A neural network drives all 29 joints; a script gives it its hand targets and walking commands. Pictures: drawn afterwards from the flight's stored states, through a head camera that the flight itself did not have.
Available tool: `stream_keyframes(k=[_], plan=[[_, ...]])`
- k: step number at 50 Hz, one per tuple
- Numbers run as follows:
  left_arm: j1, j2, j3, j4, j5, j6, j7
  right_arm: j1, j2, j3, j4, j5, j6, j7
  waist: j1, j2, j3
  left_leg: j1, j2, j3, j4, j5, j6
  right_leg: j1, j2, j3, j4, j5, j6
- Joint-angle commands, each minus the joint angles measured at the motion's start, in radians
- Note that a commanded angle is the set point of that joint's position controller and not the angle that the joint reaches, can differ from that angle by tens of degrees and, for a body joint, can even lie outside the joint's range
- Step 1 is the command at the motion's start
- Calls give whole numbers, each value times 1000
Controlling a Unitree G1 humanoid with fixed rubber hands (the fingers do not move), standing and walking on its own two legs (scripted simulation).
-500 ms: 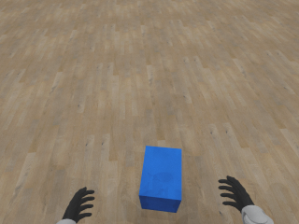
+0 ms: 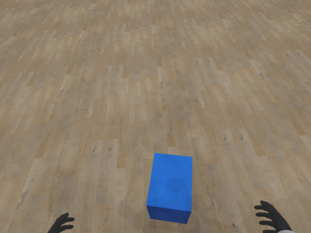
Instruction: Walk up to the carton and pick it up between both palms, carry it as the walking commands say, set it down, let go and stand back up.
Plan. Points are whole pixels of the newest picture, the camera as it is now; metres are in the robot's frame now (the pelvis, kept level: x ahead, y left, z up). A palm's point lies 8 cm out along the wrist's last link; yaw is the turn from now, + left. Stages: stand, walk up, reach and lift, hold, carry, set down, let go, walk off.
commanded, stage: stand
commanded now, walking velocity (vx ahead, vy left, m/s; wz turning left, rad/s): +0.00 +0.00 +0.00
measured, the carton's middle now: (170, 188) +0.43 -0.04 -0.63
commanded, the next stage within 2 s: none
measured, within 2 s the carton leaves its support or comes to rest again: neither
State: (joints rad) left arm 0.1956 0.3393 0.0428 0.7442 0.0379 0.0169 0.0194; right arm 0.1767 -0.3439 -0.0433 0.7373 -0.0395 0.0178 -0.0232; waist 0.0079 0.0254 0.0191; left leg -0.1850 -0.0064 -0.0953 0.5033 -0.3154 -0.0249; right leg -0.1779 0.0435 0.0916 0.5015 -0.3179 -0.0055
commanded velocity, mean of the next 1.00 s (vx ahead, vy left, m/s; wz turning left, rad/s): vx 0.00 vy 0.00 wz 0.00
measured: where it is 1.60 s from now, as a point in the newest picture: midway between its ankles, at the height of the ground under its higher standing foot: outside the picture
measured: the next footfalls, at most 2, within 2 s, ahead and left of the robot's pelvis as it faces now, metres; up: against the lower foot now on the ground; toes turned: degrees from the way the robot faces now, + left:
none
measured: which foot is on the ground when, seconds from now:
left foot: down 0.00-1.00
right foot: down 0.00-1.00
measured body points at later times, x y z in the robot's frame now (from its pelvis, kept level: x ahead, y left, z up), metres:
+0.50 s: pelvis -0.01 +0.01 +0.01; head -0.01 +0.00 +0.46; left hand +0.10 +0.31 -0.10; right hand +0.12 -0.30 -0.10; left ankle -0.03 +0.14 -0.74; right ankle -0.03 -0.12 -0.74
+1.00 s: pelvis -0.03 +0.01 +0.01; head -0.03 +0.00 +0.46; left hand +0.07 +0.32 -0.10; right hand +0.08 -0.30 -0.11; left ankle -0.03 +0.14 -0.74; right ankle -0.03 -0.12 -0.74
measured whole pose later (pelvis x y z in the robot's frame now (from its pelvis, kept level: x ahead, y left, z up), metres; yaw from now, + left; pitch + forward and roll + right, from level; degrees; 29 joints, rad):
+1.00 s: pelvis -0.03 +0.01 +0.01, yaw +0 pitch -3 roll +0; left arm 0.15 0.37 0.02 0.98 0.02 0.00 0.01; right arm 0.15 -0.38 0.00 0.97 -0.02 -0.01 -0.02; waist 0.01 0.01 0.04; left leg -0.11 -0.01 -0.09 0.38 -0.22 -0.02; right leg -0.11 0.02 0.10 0.38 -0.22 0.01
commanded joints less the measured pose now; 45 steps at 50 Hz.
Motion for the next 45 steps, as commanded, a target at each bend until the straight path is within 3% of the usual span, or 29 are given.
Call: stream_keyframes(k=[1,12,45], plan=[[-26,148,32,-39,-3,-15,6,-24,-138,-28,-42,2,-18,-6,-4,-31,-80,72,64,-18,-34,359,28,1,-93,39,-68,376,-2],[-44,152,27,33,-8,-17,6,-41,-155,-16,22,5,-28,-11,-1,-18,-63,77,73,-30,-75,377,30,36,-98,40,-92,370,-4],[-74,190,15,176,-15,-22,-6,-58,-198,9,175,16,-38,-3,-1,-24,-2,63,85,-56,-177,206,39,38,-116,69,-180,208,-10]])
